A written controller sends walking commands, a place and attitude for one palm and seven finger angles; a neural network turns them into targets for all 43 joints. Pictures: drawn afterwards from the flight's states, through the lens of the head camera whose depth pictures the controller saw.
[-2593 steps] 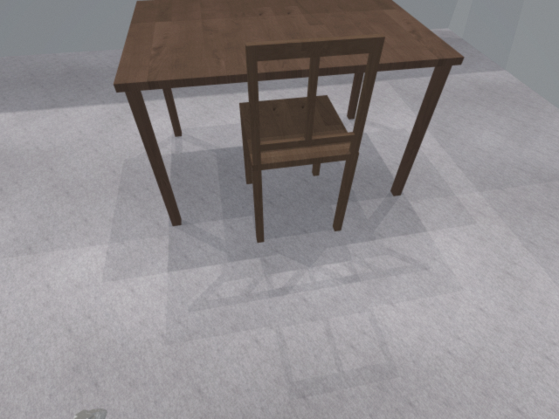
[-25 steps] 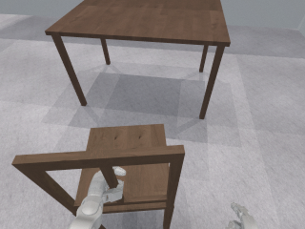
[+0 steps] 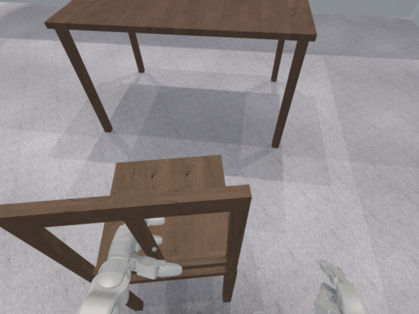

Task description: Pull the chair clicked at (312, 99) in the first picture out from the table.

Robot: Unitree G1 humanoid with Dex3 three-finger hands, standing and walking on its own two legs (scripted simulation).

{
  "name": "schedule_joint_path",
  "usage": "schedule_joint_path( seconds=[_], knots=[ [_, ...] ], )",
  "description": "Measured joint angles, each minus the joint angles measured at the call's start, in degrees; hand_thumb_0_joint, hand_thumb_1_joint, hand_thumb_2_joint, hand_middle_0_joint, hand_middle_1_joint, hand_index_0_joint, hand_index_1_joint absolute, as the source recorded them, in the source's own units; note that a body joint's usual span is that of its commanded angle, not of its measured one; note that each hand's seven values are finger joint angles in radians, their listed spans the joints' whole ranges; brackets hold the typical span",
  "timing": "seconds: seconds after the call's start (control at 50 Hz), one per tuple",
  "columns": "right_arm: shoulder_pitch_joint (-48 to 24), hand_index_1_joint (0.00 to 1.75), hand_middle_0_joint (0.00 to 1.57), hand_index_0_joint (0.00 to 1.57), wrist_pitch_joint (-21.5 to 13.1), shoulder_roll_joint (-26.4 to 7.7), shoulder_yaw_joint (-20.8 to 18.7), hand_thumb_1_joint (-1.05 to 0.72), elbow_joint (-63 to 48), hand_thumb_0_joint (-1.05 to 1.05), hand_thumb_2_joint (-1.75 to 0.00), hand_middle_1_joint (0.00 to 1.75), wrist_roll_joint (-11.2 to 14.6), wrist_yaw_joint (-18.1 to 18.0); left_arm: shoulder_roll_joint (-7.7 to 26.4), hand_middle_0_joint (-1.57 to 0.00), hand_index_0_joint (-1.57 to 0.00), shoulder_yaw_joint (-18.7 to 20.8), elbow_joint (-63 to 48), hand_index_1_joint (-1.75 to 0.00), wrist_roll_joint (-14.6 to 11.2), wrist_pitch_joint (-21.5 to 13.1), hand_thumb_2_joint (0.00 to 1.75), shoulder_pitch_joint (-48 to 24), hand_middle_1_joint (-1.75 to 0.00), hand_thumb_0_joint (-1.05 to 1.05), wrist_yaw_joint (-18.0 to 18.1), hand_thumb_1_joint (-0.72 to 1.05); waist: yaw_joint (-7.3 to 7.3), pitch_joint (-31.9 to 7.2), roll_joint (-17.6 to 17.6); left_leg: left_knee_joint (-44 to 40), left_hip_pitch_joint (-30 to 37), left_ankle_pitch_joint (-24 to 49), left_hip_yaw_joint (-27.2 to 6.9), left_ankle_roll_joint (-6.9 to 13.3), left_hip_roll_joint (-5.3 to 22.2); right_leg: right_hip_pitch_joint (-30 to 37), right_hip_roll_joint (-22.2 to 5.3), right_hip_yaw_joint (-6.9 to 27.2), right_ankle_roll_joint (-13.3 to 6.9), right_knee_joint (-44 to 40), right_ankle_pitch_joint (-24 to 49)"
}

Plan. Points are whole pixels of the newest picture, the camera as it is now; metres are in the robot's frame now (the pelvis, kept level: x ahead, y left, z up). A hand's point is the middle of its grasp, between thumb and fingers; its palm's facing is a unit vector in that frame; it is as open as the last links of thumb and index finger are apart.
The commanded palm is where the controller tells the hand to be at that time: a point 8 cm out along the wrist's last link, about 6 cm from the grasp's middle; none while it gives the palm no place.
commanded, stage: open the thumb and straighten the fingers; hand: left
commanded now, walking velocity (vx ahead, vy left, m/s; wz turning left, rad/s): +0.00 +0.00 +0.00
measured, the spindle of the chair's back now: (148, 244) +0.27 +0.14 -0.05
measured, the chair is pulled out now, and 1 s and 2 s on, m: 0.77 0.77 0.77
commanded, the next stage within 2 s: draw the fingers out of the gap in 0.34 s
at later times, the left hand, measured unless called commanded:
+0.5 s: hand (154, 251) +0.25 +0.12 -0.04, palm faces -0.01 -0.99 -0.16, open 17.4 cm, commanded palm +0.22 +0.17 -0.02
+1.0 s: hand (149, 296) +0.17 +0.12 -0.04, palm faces -0.01 -0.99 -0.14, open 17.5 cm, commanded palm +0.14 +0.17 -0.02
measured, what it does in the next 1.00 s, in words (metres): stands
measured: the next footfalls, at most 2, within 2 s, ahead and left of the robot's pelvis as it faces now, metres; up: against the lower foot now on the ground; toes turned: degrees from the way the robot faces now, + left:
none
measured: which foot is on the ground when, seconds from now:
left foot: down 0.00-1.00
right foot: down 0.00-1.00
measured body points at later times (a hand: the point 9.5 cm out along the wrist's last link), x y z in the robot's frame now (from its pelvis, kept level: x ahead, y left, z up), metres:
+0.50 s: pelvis +0.01 -0.01 -0.01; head +0.05 -0.03 +0.44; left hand +0.25 +0.17 -0.03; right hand +0.17 -0.26 -0.10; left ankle -0.01 +0.15 -0.71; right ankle +0.03 -0.12 -0.71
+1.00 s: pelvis +0.01 +0.00 -0.03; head +0.05 -0.01 +0.42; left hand +0.17 +0.17 -0.03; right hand +0.20 -0.23 -0.09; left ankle -0.01 +0.15 -0.71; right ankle +0.03 -0.12 -0.71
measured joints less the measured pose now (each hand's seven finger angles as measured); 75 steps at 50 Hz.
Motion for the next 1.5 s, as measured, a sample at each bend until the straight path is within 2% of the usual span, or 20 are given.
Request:
schedule_joint_path(
  seconds=[0.12, 0.28, 0.42, 0.52, 0.62, 0.8, 0.92, 1.1, 1.26, 1.34, 1.36, 1.42, 1.5],
  knots=[
    [0.3, 0.3, 0.2, 0.2, -0.8, 0.2, 0.6, -0.9, -0.8, 0.01, -0.9, 0.3, -0.3, -0.8, -0.5, -0.28, -0.3, -0.6, -2.9, -0.88, 0.1, 2.5, 0.24, 0.5, -0.86, 0.0, 0.3, -0.46, 0.55, -0.3, 0.4, 2.4, -1.8, -1.2, -0.6, -0.2, -0.1, -1.6, -0.2, -0.4, -0.1, 2.6, -1.5],
    [0.6, 0.3, 0.2, 0.2, -1.2, 0.4, 1.3, -0.9, -2.0, 0.01, -0.9, 0.3, -0.4, -1.4, 0.3, -0.12, -0.12, -0.2, -4.8, -0.35, 0.0, 3.9, 0.21, 1.7, -0.34, -0.01, -0.7, -0.53, 0.48, -0.6, 0.4, 4.3, -3.4, -2.1, -1.2, -0.6, 0.0, -3.1, -0.1, -1.0, -0.5, 4.5, -2.6],
    [0.9, 0.3, 0.2, 0.2, -1.5, -0.1, 1.3, -0.9, -2.1, 0.01, -0.9, 0.3, -0.4, -1.8, 0.9, -0.03, -0.03, 0.3, -5.8, -0.1, -0.4, 4.3, 0.2, 1.6, -0.09, -0.01, -1.0, -0.54, 0.35, -0.4, 0.3, 5.0, -4.1, -2.5, -1.6, -0.7, 0.1, -3.7, -0.1, -1.4, -0.7, 5.2, -3.0],
    [1.5, 0.3, 0.2, 0.2, -1.3, -0.4, 1.0, -0.9, -2.7, 0.01, -0.9, 0.3, -0.4, -1.6, 1.1, -0.01, -0.01, 0.8, -6.9, -0.04, -0.2, 4.2, 0.2, 3.3, -0.03, -0.01, -1.4, -0.54, 0.0, -1.1, 0.2, 5.2, -4.8, -2.7, -1.5, -0.8, 0.2, -4.4, 0.0, -1.3, -0.8, 5.5, -3.3],
    [2.5, 0.3, 0.2, 0.2, -1.5, -0.3, 0.6, -0.9, -4.2, 0.01, -0.9, 0.3, -0.4, -1.5, 0.9, -0.01, -0.01, -0.3, -12.0, -0.02, -0.2, 3.9, 0.2, 9.9, -0.01, -0.01, -1.3, -0.54, -0.19, -1.6, 0.1, 5.9, -5.2, -3.4, -1.3, -0.8, 0.3, -4.9, 0.1, -1.1, -0.7, 6.1, -3.8],
    [2.4, 0.3, 0.2, 0.2, -2.8, 0.3, 0.6, -0.9, -5.3, 0.01, -0.9, 0.3, -0.5, -2.0, 1.5, 0.0, 0.0, -1.9, -20.0, -0.01, 0.7, 2.5, 0.2, 19.9, 0.0, -0.01, -0.4, -0.54, 0.53, -1.9, 0.2, 8.4, -6.7, -4.7, -2.1, -0.6, 0.0, -5.8, -0.2, -1.7, -0.5, 8.0, -5.1],
    [1.5, 0.3, 0.2, 0.2, -3.5, 0.8, 1.0, -0.9, -6.2, 0.01, -0.9, 0.3, -0.6, -2.3, 1.3, 0.0, 0.0, -3.9, -23.4, -0.01, 1.4, 2.6, 0.2, 23.3, 0.0, -0.01, -0.8, -0.54, 0.94, -2.3, 0.4, 10.2, -8.0, -5.4, -2.5, -0.4, -0.4, -6.7, -0.6, -2.0, -0.3, 9.3, -5.7],
    [1.3, 0.3, 0.2, 0.2, -2.4, 2.1, 1.2, -0.9, -8.1, 0.01, -0.9, 0.3, -0.6, -2.4, 0.8, 0.0, 0.0, -4.5, -27.9, -0.01, 2.5, 3.3, 0.2, 28.8, 0.0, -0.01, -0.7, -0.54, 1.37, -3.5, 0.3, 12.0, -9.0, -6.3, -2.4, -0.2, -0.4, -7.7, -0.7, -1.9, -0.1, 10.8, -6.4],
    [2.1, 0.3, 0.2, 0.2, -2.3, 2.1, 0.5, -0.9, -9.7, 0.01, -0.9, 0.3, -0.5, -2.5, 0.8, 0.0, 0.0, -6.4, -32.6, -0.01, 3.5, 2.2, 0.2, 36.0, 0.0, -0.01, -1.1, -0.54, 1.66, -4.2, 0.4, 13.9, -10.4, -7.3, -2.4, 0.0, -0.5, -8.9, -0.8, -1.8, 0.1, 12.4, -7.1],
    [2.4, 0.3, 0.2, 0.2, -2.0, 2.3, 0.0, -0.9, -10.2, 0.01, -0.9, 0.3, -0.4, -2.6, 0.6, 0.0, 0.0, -7.1, -34.4, -0.01, 4.2, 1.3, 0.2, 39.0, 0.0, -0.01, -1.0, -0.54, 1.95, -4.6, 0.2, 15.1, -11.3, -7.8, -2.3, 0.1, -0.5, -10.0, -0.8, -1.6, 0.2, 13.5, -7.5],
    [2.5, 0.3, 0.2, 0.2, -2.3, 2.3, 0.0, -0.9, -10.2, 0.01, -0.9, 0.3, -0.3, -2.6, 0.3, 0.0, 0.0, -6.9, -35.0, -0.01, 2.5, 0.2, 0.2, 39.8, 0.0, -0.01, -1.1, -0.54, 1.99, -4.7, 0.1, 15.5, -11.8, -7.9, -2.3, 0.1, -0.5, -10.3, -0.8, -1.6, 0.1, 13.9, -7.6],
    [2.5, 0.3, 0.2, 0.2, -4.4, 2.5, -0.5, -0.9, -9.3, 0.01, -0.9, 0.3, -0.2, -2.3, -0.4, 0.0, -0.01, -5.6, -36.6, -0.01, -1.6, -6.9, 0.2, 41.1, 0.0, -0.01, -1.8, -0.54, 2.48, -4.8, -0.3, 17.4, -13.6, -8.5, -2.6, -0.1, -0.4, -12.0, -0.7, -1.9, 0.0, 15.6, -8.1],
    [1.9, 0.3, 0.2, 0.2, -5.9, 2.8, -1.3, -0.9, -7.5, 0.01, -0.9, 0.3, 0.2, -1.3, -0.2, 0.0, 0.0, -2.7, -39.0, -0.01, -3.8, -17.0, 0.2, 40.1, 0.0, -0.01, -2.9, -0.54, 3.31, -4.8, -0.4, 20.1, -15.9, -9.3, -3.1, -0.4, -0.2, -14.2, -0.5, -2.1, -0.3, 18.0, -8.7]
  ],
)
